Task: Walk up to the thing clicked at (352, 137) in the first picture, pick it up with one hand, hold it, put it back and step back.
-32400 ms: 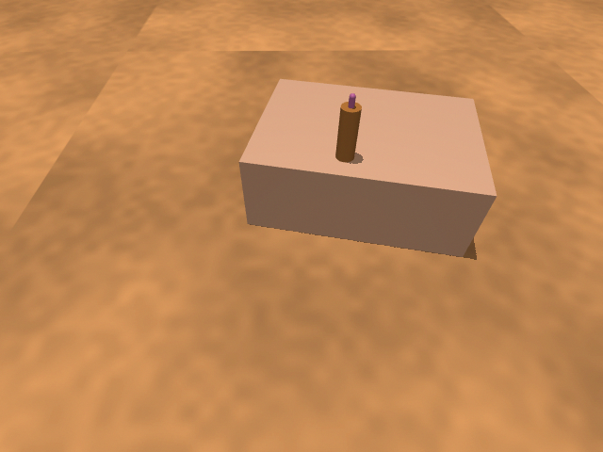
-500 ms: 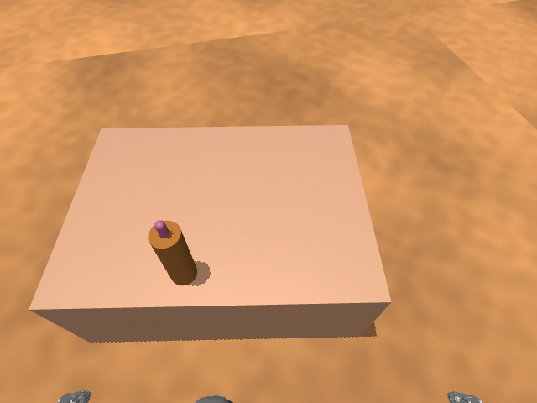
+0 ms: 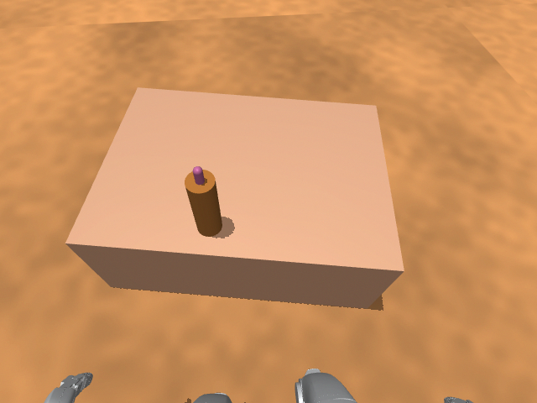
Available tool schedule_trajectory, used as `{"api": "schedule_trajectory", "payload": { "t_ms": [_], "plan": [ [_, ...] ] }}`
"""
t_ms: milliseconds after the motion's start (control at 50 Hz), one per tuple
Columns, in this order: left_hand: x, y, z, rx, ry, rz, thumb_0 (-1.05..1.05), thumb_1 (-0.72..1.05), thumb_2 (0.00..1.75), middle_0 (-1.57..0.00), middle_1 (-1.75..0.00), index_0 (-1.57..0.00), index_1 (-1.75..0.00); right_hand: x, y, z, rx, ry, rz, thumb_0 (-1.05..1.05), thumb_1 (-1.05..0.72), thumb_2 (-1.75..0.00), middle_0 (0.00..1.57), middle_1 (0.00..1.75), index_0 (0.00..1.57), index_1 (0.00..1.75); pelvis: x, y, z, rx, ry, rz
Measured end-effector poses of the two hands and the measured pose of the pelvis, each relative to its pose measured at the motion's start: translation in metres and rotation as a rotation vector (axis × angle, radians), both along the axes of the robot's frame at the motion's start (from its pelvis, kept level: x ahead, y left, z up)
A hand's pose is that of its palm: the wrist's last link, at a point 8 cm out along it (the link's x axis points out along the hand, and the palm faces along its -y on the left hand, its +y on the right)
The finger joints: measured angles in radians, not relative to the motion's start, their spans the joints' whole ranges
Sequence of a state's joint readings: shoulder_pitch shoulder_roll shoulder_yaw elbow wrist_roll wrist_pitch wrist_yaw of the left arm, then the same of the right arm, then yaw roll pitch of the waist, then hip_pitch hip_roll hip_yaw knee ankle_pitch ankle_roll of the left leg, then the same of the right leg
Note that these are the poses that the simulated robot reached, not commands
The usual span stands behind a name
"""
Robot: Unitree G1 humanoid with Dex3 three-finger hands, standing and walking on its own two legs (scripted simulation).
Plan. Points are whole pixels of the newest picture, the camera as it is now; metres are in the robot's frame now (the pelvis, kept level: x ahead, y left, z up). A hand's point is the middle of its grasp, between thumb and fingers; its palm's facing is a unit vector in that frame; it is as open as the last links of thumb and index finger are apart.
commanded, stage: step back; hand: left
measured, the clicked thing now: (204, 200) +0.61 +0.19 -0.26
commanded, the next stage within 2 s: none
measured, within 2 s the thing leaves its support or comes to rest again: neither
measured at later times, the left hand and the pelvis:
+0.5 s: hand out of the picture -0.02 +0.25 -0.12, palm faces -0.07 -0.89 -0.45, open 7.4 cm; pelvis -0.14 -0.01 +0.01, yaw -5 degrees
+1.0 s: hand out of the picture -0.20 +0.29 -0.15, palm faces -0.11 -0.91 -0.40, open 7.4 cm; pelvis -0.30 +0.02 +0.00, yaw -7 degrees
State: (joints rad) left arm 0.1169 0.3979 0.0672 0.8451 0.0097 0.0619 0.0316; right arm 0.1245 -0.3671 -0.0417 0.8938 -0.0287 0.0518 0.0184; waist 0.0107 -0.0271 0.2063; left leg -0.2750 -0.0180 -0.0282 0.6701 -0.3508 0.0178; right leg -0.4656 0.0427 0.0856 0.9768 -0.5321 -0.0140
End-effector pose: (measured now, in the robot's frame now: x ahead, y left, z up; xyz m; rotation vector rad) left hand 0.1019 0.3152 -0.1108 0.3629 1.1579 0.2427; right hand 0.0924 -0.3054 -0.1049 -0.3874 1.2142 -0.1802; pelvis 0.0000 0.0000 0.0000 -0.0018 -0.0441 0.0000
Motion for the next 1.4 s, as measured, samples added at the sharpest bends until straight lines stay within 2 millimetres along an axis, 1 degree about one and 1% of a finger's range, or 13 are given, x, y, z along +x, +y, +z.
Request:
{"api": "schedule_trajectory", "payload": {
  "t_ms": [160, 280, 400, 520, 600, 680, 780, 880, 1020, 1120, 1180, 1260, 1400],
  "plan": [
    [-0.045, 0.001, 0.007, -0.004, 0.023, -0.028, 0.01, 0.90, 0.89, -0.21, -0.30, -0.20, -0.30, -0.024, 0.002, 0.015, -0.006, -0.096, -0.027, 0.01, -0.90, -0.89, 0.21, 0.30, 0.21, 0.30, -0.038, 0.001, 0.008, -0.010, 0.006, -0.059],
    [-0.081, -0.012, 0.006, 0.027, 0.040, -0.079, 0.01, 0.90, 0.89, -0.21, -0.30, -0.20, -0.30, -0.055, -0.015, -0.002, 0.021, -0.156, -0.052, 0.01, -0.90, -0.89, 0.21, 0.30, 0.21, 0.30, -0.077, -0.009, -0.005, 0.000, 0.000, -0.105],
    [-0.119, -0.026, 0.024, 0.029, 0.028, -0.089, 0.01, 0.90, 0.89, -0.21, -0.30, -0.21, -0.30, -0.111, -0.022, -0.010, 0.049, -0.091, -0.116, 0.01, -0.90, -0.89, 0.21, 0.30, 0.21, 0.30, -0.109, -0.013, 0.004, 0.019, -0.006, -0.103],
    [-0.130, -0.020, 0.037, 0.055, -0.041, -0.095, 0.01, 0.90, 0.89, -0.21, -0.31, -0.21, -0.30, -0.176, -0.020, -0.014, 0.028, 0.009, -0.111, 0.01, -0.90, -0.90, 0.21, 0.30, 0.20, 0.30, -0.142, -0.007, 0.008, 0.027, 0.012, -0.070],
    [-0.139, -0.008, 0.034, 0.057, -0.103, -0.097, 0.01, 0.90, 0.89, -0.21, -0.30, -0.21, -0.30, -0.211, -0.012, -0.016, 0.007, 0.065, -0.085, 0.01, -0.90, -0.90, 0.21, 0.30, 0.20, 0.30, -0.170, 0.002, 0.003, 0.022, 0.010, -0.035],
    [-0.157, 0.009, 0.019, 0.032, -0.127, -0.097, 0.01, 0.90, 0.89, -0.21, -0.30, -0.21, -0.30, -0.240, 0.001, -0.014, -0.016, 0.060, -0.071, 0.01, -0.90, -0.90, 0.21, 0.30, 0.20, 0.30, -0.200, 0.017, -0.007, 0.028, -0.003, -0.015],
    [-0.196, 0.019, 0.011, 0.006, -0.066, -0.071, 0.01, 0.90, 0.89, -0.21, -0.30, -0.21, -0.30, -0.273, 0.017, 0.003, -0.012, 0.029, -0.079, 0.01, -0.90, -0.89, 0.21, 0.30, 0.21, 0.30, -0.230, 0.025, 0.002, -0.001, -0.010, -0.039],
    [-0.245, 0.020, 0.009, -0.011, -0.012, -0.065, 0.01, 0.90, 0.89, -0.21, -0.30, -0.20, -0.30, -0.287, 0.019, 0.014, -0.020, -0.023, -0.076, 0.01, -0.90, -0.89, 0.21, 0.30, 0.21, 0.30, -0.259, 0.024, 0.008, -0.011, 0.005, -0.073],
    [-0.316, 0.011, 0.001, 0.012, 0.073, -0.097, 0.01, 0.90, 0.89, -0.21, -0.30, -0.20, -0.30, -0.306, 0.004, 0.002, -0.004, -0.128, -0.071, 0.01, -0.90, -0.89, 0.21, 0.30, 0.21, 0.30, -0.310, 0.016, -0.004, -0.005, 0.007, -0.135],
    [-0.364, 0.000, 0.013, 0.010, 0.083, -0.086, 0.01, 0.90, 0.89, -0.21, -0.30, -0.21, -0.30, -0.340, 0.002, -0.003, 0.023, -0.114, -0.106, 0.01, -0.90, -0.89, 0.21, 0.30, 0.21, 0.30, -0.343, 0.012, 0.002, 0.008, -0.002, -0.132],
    [-0.380, 0.003, 0.021, 0.028, 0.073, -0.079, 0.01, 0.90, 0.89, -0.21, -0.30, -0.21, -0.30, -0.365, 0.003, -0.002, 0.029, -0.097, -0.109, 0.01, -0.90, -0.89, 0.21, 0.30, 0.21, 0.30, -0.360, 0.014, 0.007, 0.029, 0.008, -0.117],
    [-0.387, 0.013, 0.026, 0.054, 0.007, -0.084, 0.01, 0.90, 0.89, -0.21, -0.31, -0.21, -0.30, -0.402, 0.008, -0.006, 0.015, -0.041, -0.082, 0.01, -0.90, -0.90, 0.21, 0.30, 0.20, 0.30, -0.386, 0.019, 0.005, 0.028, 0.015, -0.078],
    [-0.410, 0.038, 0.012, 0.043, -0.078, -0.075, 0.01, 0.90, 0.89, -0.21, -0.30, -0.21, -0.30, -0.460, 0.030, -0.011, -0.005, 0.013, -0.047, 0.01, -0.90, -0.90, 0.21, 0.30, 0.20, 0.30, -0.440, 0.037, -0.007, 0.044, -0.008, -0.042]
  ]
}}
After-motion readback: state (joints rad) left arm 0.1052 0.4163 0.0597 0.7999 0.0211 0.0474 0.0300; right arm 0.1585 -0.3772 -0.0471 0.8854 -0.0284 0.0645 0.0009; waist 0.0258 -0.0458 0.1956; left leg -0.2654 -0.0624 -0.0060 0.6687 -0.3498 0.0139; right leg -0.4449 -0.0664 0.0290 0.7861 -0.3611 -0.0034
